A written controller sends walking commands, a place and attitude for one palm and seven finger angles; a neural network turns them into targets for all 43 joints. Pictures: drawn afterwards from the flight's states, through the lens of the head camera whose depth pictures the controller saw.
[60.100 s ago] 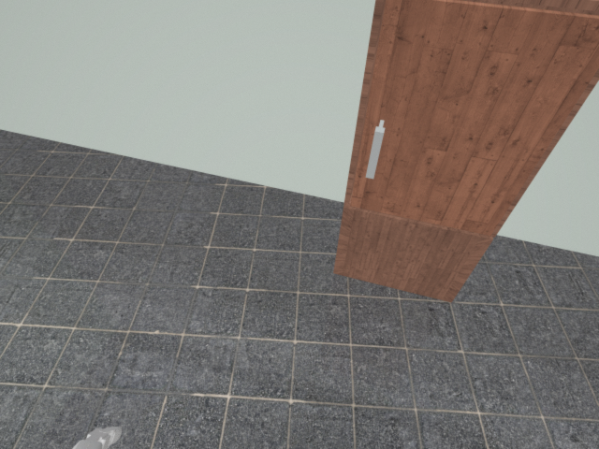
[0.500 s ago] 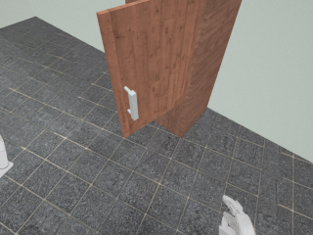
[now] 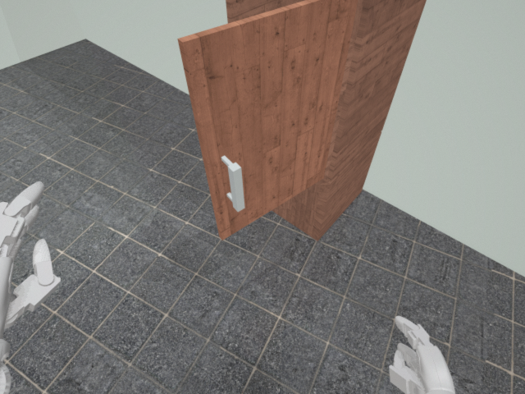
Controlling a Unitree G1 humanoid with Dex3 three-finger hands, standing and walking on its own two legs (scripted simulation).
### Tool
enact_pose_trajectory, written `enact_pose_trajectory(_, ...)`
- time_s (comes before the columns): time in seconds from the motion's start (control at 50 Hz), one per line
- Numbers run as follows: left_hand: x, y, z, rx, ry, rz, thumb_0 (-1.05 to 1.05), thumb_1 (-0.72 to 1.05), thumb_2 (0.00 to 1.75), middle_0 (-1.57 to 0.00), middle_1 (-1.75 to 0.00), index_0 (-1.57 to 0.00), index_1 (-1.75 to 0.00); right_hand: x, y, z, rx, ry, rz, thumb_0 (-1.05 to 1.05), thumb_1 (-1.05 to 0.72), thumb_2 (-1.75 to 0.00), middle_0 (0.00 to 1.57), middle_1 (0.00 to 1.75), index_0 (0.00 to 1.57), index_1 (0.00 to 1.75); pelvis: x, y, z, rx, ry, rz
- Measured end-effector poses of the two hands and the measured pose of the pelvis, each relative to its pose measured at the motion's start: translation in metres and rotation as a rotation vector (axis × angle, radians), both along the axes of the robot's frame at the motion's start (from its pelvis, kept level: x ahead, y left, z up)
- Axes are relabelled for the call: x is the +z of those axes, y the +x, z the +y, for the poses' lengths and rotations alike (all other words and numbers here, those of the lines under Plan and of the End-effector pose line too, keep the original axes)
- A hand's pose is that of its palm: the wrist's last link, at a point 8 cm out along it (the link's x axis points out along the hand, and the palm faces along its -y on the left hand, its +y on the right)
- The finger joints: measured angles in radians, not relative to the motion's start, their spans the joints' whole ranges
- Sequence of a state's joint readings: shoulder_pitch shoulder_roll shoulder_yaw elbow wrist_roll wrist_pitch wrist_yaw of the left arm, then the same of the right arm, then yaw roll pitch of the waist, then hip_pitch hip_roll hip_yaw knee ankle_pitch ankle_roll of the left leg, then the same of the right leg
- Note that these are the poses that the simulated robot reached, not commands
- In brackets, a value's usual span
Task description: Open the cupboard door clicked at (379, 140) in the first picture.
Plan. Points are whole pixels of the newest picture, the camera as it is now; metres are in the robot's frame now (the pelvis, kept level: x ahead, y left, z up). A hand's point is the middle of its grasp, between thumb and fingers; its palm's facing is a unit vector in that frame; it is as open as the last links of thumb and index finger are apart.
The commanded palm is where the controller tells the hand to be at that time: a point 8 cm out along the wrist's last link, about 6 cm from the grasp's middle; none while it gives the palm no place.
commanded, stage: let the arm hang, fingers relaxed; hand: left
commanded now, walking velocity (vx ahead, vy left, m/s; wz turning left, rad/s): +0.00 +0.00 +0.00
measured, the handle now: (232, 183) +0.59 +0.12 -0.10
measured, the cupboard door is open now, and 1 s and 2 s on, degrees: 78 78 78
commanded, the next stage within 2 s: look to check the result in 1.06 s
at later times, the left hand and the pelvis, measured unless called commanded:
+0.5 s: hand out of the picture -0.04 +0.20 -0.17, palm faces +0.04 -0.97 -0.23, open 7.2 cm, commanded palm none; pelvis -0.03 +0.01 +0.00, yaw +1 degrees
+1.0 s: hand out of the picture -0.01 +0.19 -0.17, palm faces +0.05 -0.98 -0.17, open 7.3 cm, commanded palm none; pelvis -0.01 +0.02 +0.01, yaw +0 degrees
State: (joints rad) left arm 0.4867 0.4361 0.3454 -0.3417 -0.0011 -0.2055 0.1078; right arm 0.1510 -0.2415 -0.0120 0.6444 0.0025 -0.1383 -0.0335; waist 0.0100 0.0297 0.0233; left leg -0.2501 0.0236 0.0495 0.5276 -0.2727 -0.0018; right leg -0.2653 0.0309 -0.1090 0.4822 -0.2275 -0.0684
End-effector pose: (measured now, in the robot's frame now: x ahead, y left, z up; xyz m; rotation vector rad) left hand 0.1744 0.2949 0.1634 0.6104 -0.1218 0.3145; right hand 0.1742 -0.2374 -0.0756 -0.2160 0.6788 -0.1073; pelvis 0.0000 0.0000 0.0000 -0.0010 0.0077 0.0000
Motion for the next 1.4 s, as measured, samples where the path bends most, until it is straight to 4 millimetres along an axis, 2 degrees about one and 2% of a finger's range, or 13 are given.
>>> enact_pose_trajectory(0.06, -0.082, 0.006, 0.009, 0.054, -0.123, 0.334, 0.0, 0.9, 0.9, -0.2, -0.3, -0.2, -0.3, -0.024, -0.008, -0.004, 0.026, 0.014, 0.086, 0.0, -0.91, -0.9, 0.2, 0.3, 0.21, 0.3, -0.005, -0.006, 0.007, 0.011, 0.002, 0.009)
enact_pose_trajectory(0.1, -0.143, -0.006, 0.005, 0.104, -0.224, 0.569, 0.01, 0.9, 0.9, -0.2, -0.3, -0.2, -0.3, -0.037, -0.021, -0.006, 0.017, 0.017, 0.15, 0.0, -0.91, -0.89, 0.2, 0.3, 0.21, 0.3, -0.007, -0.01, 0.008, 0.01, 0.008, 0.007)
enact_pose_trajectory(0.18, -0.242, -0.059, -0.03, 0.141, -0.404, 0.954, 0.01, 0.91, 0.9, -0.2, -0.29, -0.19, -0.3, -0.05, -0.068, -0.009, -0.016, 0.005, 0.305, 0.0, -0.91, -0.89, 0.2, 0.3, 0.21, 0.3, -0.008, -0.017, 0.007, 0.011, 0.02, -0.01)
enact_pose_trajectory(0.22, -0.276, -0.092, -0.053, 0.145, -0.489, 1.104, 0.01, 0.91, 0.9, -0.2, -0.29, -0.19, -0.3, -0.053, -0.097, -0.009, -0.036, -0.009, 0.402, 0.0, -0.91, -0.89, 0.2, 0.3, 0.21, 0.3, -0.007, -0.02, 0.005, 0.012, 0.022, -0.02)
enact_pose_trajectory(0.26, -0.297, -0.123, -0.073, 0.168, -0.572, 1.21, 0.01, 0.92, 0.89, -0.2, -0.29, -0.2, -0.3, -0.053, -0.128, -0.008, -0.053, -0.022, 0.502, 0.0, -0.91, -0.89, 0.2, 0.3, 0.21, 0.3, -0.004, -0.023, 0.003, 0.015, 0.018, -0.027)
enact_pose_trajectory(0.34, -0.307, -0.159, -0.065, 0.264, -0.61, 1.272, -0.02, 1.0, 0.89, -0.21, -0.3, -0.2, -0.3, -0.054, -0.182, -0.003, -0.071, -0.03, 0.684, 0.0, -0.91, -0.89, 0.2, 0.3, 0.2, 0.3, 0.0, -0.028, 0.0, 0.027, 0.006, -0.031)
enact_pose_trajectory(0.4, -0.306, -0.186, -0.057, 0.312, -0.603, 1.343, -0.02, 0.99, 0.89, -0.21, -0.3, -0.2, -0.3, -0.057, -0.21, 0.004, -0.093, -0.011, 0.764, 0.0, -0.91, -0.89, 0.2, 0.3, 0.2, 0.3, 0.002, -0.029, 0.002, 0.027, -0.001, -0.032)
enact_pose_trajectory(0.48, -0.3, -0.214, -0.048, 0.373, -0.583, 1.415, -0.01, 0.96, 0.89, -0.21, -0.3, -0.2, -0.3, -0.063, -0.231, 0.017, -0.116, 0.031, 0.808, 0.0, -0.91, -0.9, 0.2, 0.3, 0.2, 0.3, 0.004, -0.029, 0.007, 0.022, -0.002, -0.035)
enact_pose_trajectory(0.56, -0.296, -0.229, -0.042, 0.409, -0.57, 1.454, 0.0, 0.93, 0.89, -0.2, -0.3, -0.2, -0.3, -0.068, -0.24, 0.031, -0.127, 0.07, 0.818, 0.0, -0.91, -0.9, 0.2, 0.3, 0.2, 0.3, 0.004, -0.029, 0.011, 0.015, -0.002, -0.034)
enact_pose_trajectory(0.68, -0.297, -0.227, -0.044, 0.406, -0.582, 1.46, 0.01, 0.91, 0.9, -0.2, -0.29, -0.19, -0.3, -0.071, -0.239, 0.05, -0.13, 0.104, 0.812, 0.0, -0.91, -0.89, 0.2, 0.3, 0.2, 0.3, 0.005, -0.026, 0.016, 0.008, -0.001, -0.026)
enact_pose_trajectory(0.86, -0.304, -0.2, -0.062, 0.344, -0.627, 1.429, 0.01, 0.91, 0.9, -0.2, -0.29, -0.19, -0.3, -0.069, -0.22, 0.062, -0.132, 0.108, 0.776, 0.0, -0.91, -0.89, 0.2, 0.3, 0.2, 0.3, 0.006, -0.016, 0.022, 0.005, 0.004, -0.022)
enact_pose_trajectory(1.12, -0.303, -0.189, -0.059, 0.345, -0.633, 1.432, 0.01, 0.92, 0.9, -0.2, -0.29, -0.2, -0.3, -0.068, -0.186, 0.057, -0.129, 0.08, 0.728, 0.0, -0.92, -0.9, 0.2, 0.3, 0.2, 0.3, 0.007, 0.0, 0.027, 0.001, 0.004, -0.032)
enact_pose_trajectory(1.4, -0.301, -0.175, -0.055, 0.341, -0.617, 1.439, 0.01, 0.91, 0.9, -0.2, -0.29, -0.19, -0.3, -0.067, -0.176, 0.052, -0.129, 0.071, 0.739, 0.0, -0.91, -0.9, 0.2, 0.3, 0.2, 0.3, 0.008, 0.009, 0.026, 0.0, 0.004, -0.031)
